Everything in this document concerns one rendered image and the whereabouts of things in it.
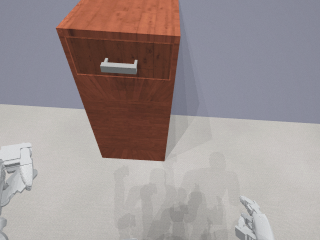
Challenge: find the left robot hand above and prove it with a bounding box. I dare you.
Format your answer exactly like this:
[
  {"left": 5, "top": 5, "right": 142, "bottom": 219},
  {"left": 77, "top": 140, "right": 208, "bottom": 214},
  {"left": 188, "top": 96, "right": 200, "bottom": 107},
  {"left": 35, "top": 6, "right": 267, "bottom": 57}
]
[{"left": 0, "top": 142, "right": 38, "bottom": 216}]

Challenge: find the cabinet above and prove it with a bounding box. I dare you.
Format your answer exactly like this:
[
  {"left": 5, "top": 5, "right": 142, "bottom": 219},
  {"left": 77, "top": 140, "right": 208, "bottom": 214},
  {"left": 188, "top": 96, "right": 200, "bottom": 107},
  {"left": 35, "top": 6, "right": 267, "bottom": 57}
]
[{"left": 56, "top": 0, "right": 181, "bottom": 162}]

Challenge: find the handle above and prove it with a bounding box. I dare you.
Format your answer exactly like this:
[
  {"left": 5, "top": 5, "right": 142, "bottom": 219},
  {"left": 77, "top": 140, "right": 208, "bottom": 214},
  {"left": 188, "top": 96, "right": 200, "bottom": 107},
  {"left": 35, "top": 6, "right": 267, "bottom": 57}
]
[{"left": 100, "top": 58, "right": 138, "bottom": 75}]

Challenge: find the drawer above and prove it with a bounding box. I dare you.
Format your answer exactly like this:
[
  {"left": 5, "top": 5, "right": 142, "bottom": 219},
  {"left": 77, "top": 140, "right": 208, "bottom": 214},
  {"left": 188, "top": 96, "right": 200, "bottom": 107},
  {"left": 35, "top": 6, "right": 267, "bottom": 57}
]
[{"left": 66, "top": 36, "right": 173, "bottom": 80}]

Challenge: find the right robot hand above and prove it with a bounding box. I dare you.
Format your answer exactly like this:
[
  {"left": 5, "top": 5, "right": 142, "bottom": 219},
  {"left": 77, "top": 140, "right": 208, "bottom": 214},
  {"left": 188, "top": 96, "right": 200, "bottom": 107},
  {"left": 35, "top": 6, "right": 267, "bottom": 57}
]
[{"left": 235, "top": 195, "right": 275, "bottom": 240}]

